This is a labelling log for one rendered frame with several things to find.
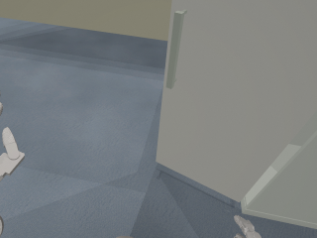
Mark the handle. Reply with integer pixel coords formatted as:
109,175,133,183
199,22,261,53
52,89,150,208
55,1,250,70
165,9,187,89

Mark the left robot hand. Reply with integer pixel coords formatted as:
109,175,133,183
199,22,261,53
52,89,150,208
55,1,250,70
0,91,25,181

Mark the fridge door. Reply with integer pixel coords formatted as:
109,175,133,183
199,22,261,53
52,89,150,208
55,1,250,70
156,0,317,202

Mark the right robot hand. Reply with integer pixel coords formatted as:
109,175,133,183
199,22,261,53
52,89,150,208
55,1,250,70
234,215,262,238

